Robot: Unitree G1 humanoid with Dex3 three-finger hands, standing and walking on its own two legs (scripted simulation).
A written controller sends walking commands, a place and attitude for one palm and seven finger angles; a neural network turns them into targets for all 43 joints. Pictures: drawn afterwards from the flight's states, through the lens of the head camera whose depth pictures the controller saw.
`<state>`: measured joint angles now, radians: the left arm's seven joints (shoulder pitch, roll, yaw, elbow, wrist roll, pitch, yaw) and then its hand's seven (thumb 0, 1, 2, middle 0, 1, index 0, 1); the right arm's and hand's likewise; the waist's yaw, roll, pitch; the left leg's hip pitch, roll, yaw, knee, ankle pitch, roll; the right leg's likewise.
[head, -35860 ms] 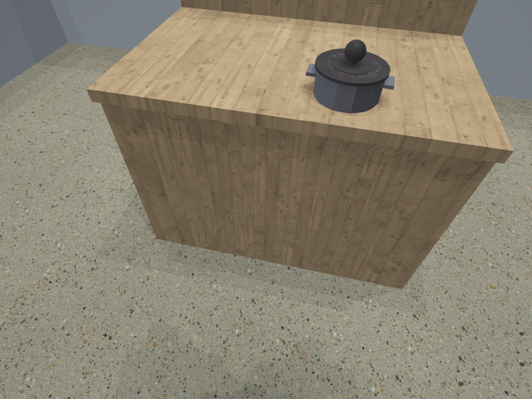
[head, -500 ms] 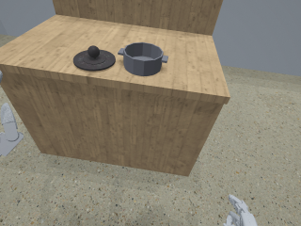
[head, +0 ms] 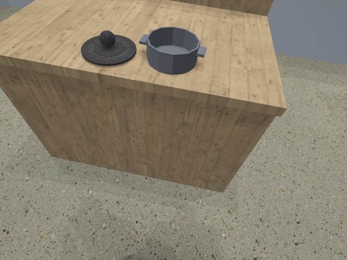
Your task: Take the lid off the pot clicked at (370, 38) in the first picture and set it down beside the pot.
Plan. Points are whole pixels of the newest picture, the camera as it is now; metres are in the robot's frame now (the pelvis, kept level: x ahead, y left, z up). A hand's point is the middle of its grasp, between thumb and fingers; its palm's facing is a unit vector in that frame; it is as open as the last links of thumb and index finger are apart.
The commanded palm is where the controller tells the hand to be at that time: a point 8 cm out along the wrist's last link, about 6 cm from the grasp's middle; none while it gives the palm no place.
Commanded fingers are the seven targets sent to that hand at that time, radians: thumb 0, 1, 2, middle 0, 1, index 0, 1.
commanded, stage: stop stepping back and stand still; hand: left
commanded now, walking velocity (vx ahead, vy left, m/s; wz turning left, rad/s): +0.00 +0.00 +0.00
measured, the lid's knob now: (107, 38) +0.78 +0.26 +0.07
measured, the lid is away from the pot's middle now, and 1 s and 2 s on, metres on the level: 0.23 0.23 0.23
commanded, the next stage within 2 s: let the arm hang, fingers relaxed in 0.44 s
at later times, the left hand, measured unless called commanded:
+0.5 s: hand out of the picture +0.11 +0.18 -0.16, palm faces +0.02 -0.98 -0.22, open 7.4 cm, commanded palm none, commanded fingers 0.00 0.90 0.90 -0.20 -0.30 -0.20 -0.30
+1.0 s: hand out of the picture +0.06 +0.17 -0.16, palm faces +0.02 -0.98 -0.21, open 7.3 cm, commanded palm none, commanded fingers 0.00 0.90 0.90 -0.20 -0.30 -0.20 -0.30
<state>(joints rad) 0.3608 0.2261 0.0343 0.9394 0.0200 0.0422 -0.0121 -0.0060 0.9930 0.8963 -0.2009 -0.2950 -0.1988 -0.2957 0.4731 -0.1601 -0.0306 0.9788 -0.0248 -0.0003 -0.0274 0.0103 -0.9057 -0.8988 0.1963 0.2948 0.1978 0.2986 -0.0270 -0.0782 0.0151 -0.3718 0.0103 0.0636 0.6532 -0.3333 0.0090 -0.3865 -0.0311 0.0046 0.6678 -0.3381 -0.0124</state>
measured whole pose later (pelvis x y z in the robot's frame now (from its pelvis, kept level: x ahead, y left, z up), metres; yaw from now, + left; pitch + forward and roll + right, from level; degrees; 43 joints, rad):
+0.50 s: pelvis +0.05 +0.00 +0.01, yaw +0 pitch +0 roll +0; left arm 0.19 0.16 0.03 1.06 0.01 0.00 0.04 0.02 0.92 0.90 -0.20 -0.29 -0.19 -0.30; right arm 0.27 -0.14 -0.06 1.07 -0.01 -0.01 -0.04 0.02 -0.94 -0.90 0.20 0.29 0.20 0.30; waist -0.02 0.01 0.03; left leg -0.17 0.03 0.06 0.52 -0.36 0.00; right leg -0.18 -0.01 0.00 0.53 -0.35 0.00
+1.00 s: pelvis +0.04 -0.01 +0.02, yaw -1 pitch +0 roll +0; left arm 0.24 0.15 0.03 1.10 0.01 0.01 0.04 0.01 0.92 0.90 -0.20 -0.29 -0.20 -0.30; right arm 0.29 -0.12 -0.05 1.10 -0.01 0.00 -0.04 0.01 -0.91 -0.90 0.19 0.29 0.20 0.30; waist -0.02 0.01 0.06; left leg -0.15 0.04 0.05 0.48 -0.33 -0.01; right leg -0.16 0.01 0.00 0.47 -0.31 0.00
